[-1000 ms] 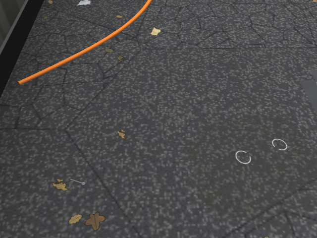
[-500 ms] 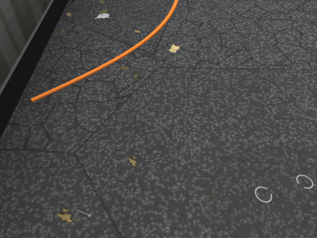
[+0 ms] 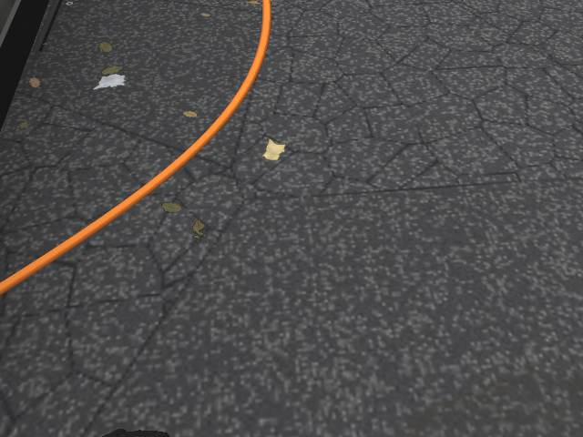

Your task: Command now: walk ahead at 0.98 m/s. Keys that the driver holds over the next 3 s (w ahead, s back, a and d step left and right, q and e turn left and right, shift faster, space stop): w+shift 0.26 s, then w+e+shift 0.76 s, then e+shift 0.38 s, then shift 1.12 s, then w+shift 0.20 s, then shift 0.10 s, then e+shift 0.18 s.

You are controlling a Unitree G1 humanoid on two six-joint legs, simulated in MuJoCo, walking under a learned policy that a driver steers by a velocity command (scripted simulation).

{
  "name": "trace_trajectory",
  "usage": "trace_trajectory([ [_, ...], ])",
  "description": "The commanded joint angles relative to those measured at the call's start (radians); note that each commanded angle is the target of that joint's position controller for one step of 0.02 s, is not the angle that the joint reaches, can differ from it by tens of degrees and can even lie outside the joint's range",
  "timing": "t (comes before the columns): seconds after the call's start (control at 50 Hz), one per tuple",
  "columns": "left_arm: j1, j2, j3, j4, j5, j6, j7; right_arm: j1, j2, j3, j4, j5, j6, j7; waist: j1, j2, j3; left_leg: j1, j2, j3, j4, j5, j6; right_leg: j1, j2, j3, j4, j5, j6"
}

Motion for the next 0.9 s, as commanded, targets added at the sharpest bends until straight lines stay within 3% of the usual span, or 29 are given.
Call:
trace_trajectory([
  [0.02, -0.127, 0.029, -0.010, -0.081, -0.014, -0.010, -0.002, -0.014, -0.145, -0.013, -0.056, 0.005, -0.027, -0.014, 0.034, 0.047, 0.161, -0.199, 0.257, -0.069, -0.164, 0.687, 0.044, 0.224, 0.067, -0.068, -0.182, 0.101, -0.025],
  [0.08, -0.065, 0.092, 0.009, -0.071, -0.010, -0.010, 0.019, -0.001, -0.203, -0.018, -0.044, -0.018, -0.007, -0.033, 0.083, 0.118, 0.043, 0.046, 0.290, -0.038, 0.060, 1.257, 0.015, 0.321, 0.183, -0.109, -0.232, -0.075, -0.060],
  [0.12, 0.251, 0.161, 0.042, 0.016, -0.012, -0.009, 0.046, -0.039, -0.249, -0.031, -0.042, -0.045, 0.024, -0.052, 0.235, 0.157, -0.129, 0.046, 0.316, -0.032, 0.471, 1.346, 0.017, 0.618, 0.216, -0.070, -0.253, -0.212, -0.095],
  [0.14, 0.441, 0.204, 0.064, 0.071, 0.003, -0.006, 0.063, -0.086, -0.240, -0.033, -0.056, -0.047, 0.030, -0.052, 0.324, 0.140, -0.207, -0.121, 0.284, -0.019, 0.761, 1.140, 0.023, 0.859, 0.144, -0.005, -0.256, -0.291, -0.122],
  [0.16, 0.536, 0.288, 0.088, 0.085, 0.032, -0.003, 0.077, -0.059, -0.104, -0.006, -0.098, -0.030, 0.022, -0.033, 0.278, -0.063, -0.306, -0.462, 0.158, -0.021, 1.166, 0.428, 0.022, 1.127, -0.123, 0.339, -0.231, -0.570, -0.179],
  [0.18, 0.491, 0.278, 0.095, 0.090, 0.029, -0.003, 0.055, 0.029, -0.070, 0.000, -0.119, 0.029, 0.000, -0.014, 0.182, -0.255, -0.404, -0.777, 0.017, -0.156, 1.413, -0.148, 0.012, 1.279, -0.278, 0.899, -0.454, -0.730, -0.292],
  [0.2, 0.388, 0.206, 0.087, 0.090, 0.012, -0.008, 0.042, -0.118, -0.141, -0.010, -0.150, 0.018, -0.003, -0.026, 0.172, -0.097, -0.226, -0.885, 0.113, -0.180, 1.383, -0.030, 0.043, 1.153, -0.212, 0.778, -0.517, -0.722, -0.241],
  [0.22, 0.340, 0.140, 0.073, 0.097, 0.005, -0.019, 0.037, -0.209, -0.144, -0.010, -0.173, 0.011, -0.006, -0.023, 0.156, 0.006, -0.112, -0.875, 0.148, -0.168, 1.319, 0.045, 0.044, 0.985, -0.186, 0.622, -0.541, -0.602, -0.217],
  [0.24, 0.310, 0.096, 0.062, 0.108, 0.013, -0.027, 0.036, -0.236, -0.119, -0.005, -0.178, -0.001, -0.001, -0.017, 0.112, 0.079, -0.043, -0.831, 0.182, -0.171, 1.254, 0.062, 0.041, 0.844, -0.147, 0.521, -0.570, -0.514, -0.187],
  [0.26, 0.307, 0.063, 0.048, 0.124, 0.011, -0.034, 0.041, -0.243, -0.095, 0.000, -0.187, -0.025, 0.015, -0.007, 0.069, 0.082, -0.002, -0.783, 0.205, -0.176, 1.212, 0.065, 0.031, 0.728, -0.093, 0.433, -0.590, -0.466, -0.149],
  [0.28, 0.321, 0.057, 0.041, 0.145, 0.000, -0.039, 0.046, -0.226, -0.067, 0.008, -0.198, -0.044, 0.030, 0.008, 0.033, 0.028, 0.012, -0.754, 0.226, -0.165, 1.163, 0.062, 0.010, 0.657, -0.069, 0.401, -0.618, -0.470, -0.148],
  [0.32, 0.364, 0.072, 0.040, 0.169, -0.025, -0.053, 0.049, -0.312, -0.058, 0.015, -0.244, -0.063, 0.042, 0.021, 0.025, 0.009, 0.084, -0.817, 0.262, -0.128, 1.081, 0.064, -0.035, 0.589, -0.035, 0.362, -0.669, -0.421, -0.166],
  [0.36, 0.392, 0.106, 0.045, 0.163, -0.029, -0.061, 0.049, -0.459, -0.081, 0.022, -0.312, -0.066, 0.042, 0.029, 0.046, 0.029, 0.141, -0.857, 0.268, -0.079, 0.914, 0.166, -0.078, 0.529, -0.005, 0.312, -0.730, -0.315, -0.185],
  [0.4, 0.394, 0.122, 0.050, 0.151, -0.030, -0.065, 0.048, -0.570, -0.082, 0.034, -0.358, -0.053, 0.034, 0.039, 0.062, 0.027, 0.164, -0.741, 0.240, -0.047, 0.663, 0.326, -0.098, 0.459, 0.047, 0.244, -0.740, -0.137, -0.162],
  [0.46, 0.441, 0.184, 0.064, 0.149, -0.042, -0.071, 0.045, -0.644, -0.095, 0.038, -0.382, -0.027, 0.030, 0.040, 0.100, -0.006, 0.126, -0.560, 0.174, -0.015, 0.482, 0.486, -0.091, 0.520, 0.031, 0.247, -0.762, 0.083, -0.137],
  [0.5, 0.463, 0.201, 0.067, 0.150, -0.040, -0.063, 0.046, -0.669, -0.134, 0.028, -0.399, -0.027, 0.032, 0.023, 0.112, -0.025, 0.092, -0.565, 0.149, -0.024, 0.405, 0.447, -0.076, 0.697, 0.015, 0.254, -0.683, 0.244, -0.119],
  [0.52, 0.466, 0.215, 0.070, 0.147, -0.036, -0.059, 0.050, -0.633, -0.163, 0.018, -0.396, -0.030, 0.030, 0.012, 0.092, -0.042, 0.046, -0.516, 0.124, -0.031, 0.373, 0.383, -0.066, 0.772, 0.012, 0.257, -0.587, 0.392, -0.099],
  [0.54, 0.466, 0.243, 0.076, 0.146, -0.029, -0.053, 0.054, -0.537, -0.202, 0.002, -0.373, -0.030, 0.026, 0.000, 0.048, -0.066, -0.033, -0.407, 0.098, -0.040, 0.370, 0.300, -0.053, 0.811, 0.008, 0.262, -0.442, 0.521, -0.081],
  [0.56, 0.440, 0.272, 0.084, 0.139, -0.020, -0.044, 0.058, -0.362, -0.238, -0.017, -0.326, -0.027, 0.021, -0.015, -0.040, -0.071, -0.131, -0.218, 0.096, -0.045, 0.367, 0.233, -0.047, 0.770, 0.027, 0.256, -0.221, 0.512, -0.065],
  [0.58, 0.397, 0.255, 0.084, 0.120, -0.013, -0.042, 0.057, -0.165, -0.290, -0.039, -0.282, -0.037, 0.020, -0.037, -0.134, -0.065, -0.229, 0.028, 0.190, -0.104, 0.417, 0.147, -0.043, 0.600, 0.072, 0.254, 0.040, 0.335, -0.058],
  [0.6, 0.425, 0.100, 0.053, 0.071, -0.023, -0.046, 0.055, -0.024, -0.370, -0.061, -0.272, -0.081, 0.019, -0.053, -0.127, 0.142, -0.388, 0.255, 0.469, -0.418, 0.392, -0.230, -0.032, 0.372, 0.150, 0.200, 0.423, -0.234, -0.057],
  [0.62, 0.519, 0.058, 0.038, 0.016, -0.087, -0.044, 0.054, -0.111, -0.392, -0.070, -0.284, -0.087, 0.025, -0.035, -0.012, 0.426, -0.500, 0.334, 0.626, -0.922, 0.148, -0.375, 0.043, 0.146, 0.209, 0.183, 0.644, -0.573, -0.049],
  [0.64, 0.420, 0.132, 0.047, 0.033, -0.062, -0.026, 0.067, -0.219, -0.280, -0.060, -0.303, -0.072, 0.032, -0.025, -0.009, 0.240, -0.318, 0.192, 0.559, -0.799, 0.116, -0.469, 0.026, 0.057, 0.124, 0.170, 0.669, -0.469, -0.062],
  [0.66, 0.347, 0.137, 0.049, 0.031, -0.045, -0.017, 0.059, -0.273, -0.198, -0.042, -0.300, -0.062, 0.029, -0.021, -0.006, 0.121, -0.173, 0.040, 0.515, -0.606, 0.121, -0.317, 0.017, 0.049, 0.085, 0.149, 0.618, -0.386, -0.054],
  [0.68, 0.315, 0.123, 0.049, 0.028, -0.033, -0.006, 0.048, -0.279, -0.170, -0.036, -0.283, -0.065, 0.028, -0.020, 0.009, 0.058, -0.112, -0.063, 0.480, -0.480, 0.106, -0.142, 0.005, 0.080, 0.057, 0.145, 0.582, -0.367, -0.046],
  [0.72, 0.286, 0.072, 0.042, -0.002, -0.003, 0.026, 0.025, -0.234, -0.124, -0.022, -0.228, -0.049, 0.016, -0.019, 0.051, 0.100, -0.041, -0.187, 0.435, -0.290, 0.085, 0.032, -0.015, 0.104, 0.012, 0.137, 0.553, -0.362, -0.034],
  [0.78, 0.167, 0.047, 0.030, -0.078, 0.002, 0.058, 0.003, -0.212, -0.101, -0.018, -0.184, -0.015, -0.006, -0.007, 0.074, 0.110, 0.024, -0.231, 0.402, -0.086, 0.038, 0.236, -0.051, 0.030, -0.015, 0.099, 0.511, -0.288, -0.026],
  [0.84, 0.064, 0.060, 0.017, -0.138, -0.004, 0.061, -0.017, -0.240, -0.125, -0.021, -0.181, -0.022, -0.022, -0.007, 0.102, 0.101, 0.079, -0.282, 0.351, 0.086, -0.005, 0.399, -0.065, 0.045, -0.002, 0.046, 0.348, -0.115, -0.033],
  [0.9, -0.049, 0.085, 0.010, -0.176, -0.003, 0.059, -0.034, -0.196, -0.175, -0.027, -0.166, -0.023, -0.021, -0.020, 0.089, 0.047, 0.140, -0.243, 0.325, 0.201, -0.046, 0.579, -0.089, 0.122, 0.043, -0.064, 0.089, -0.043, -0.066],
])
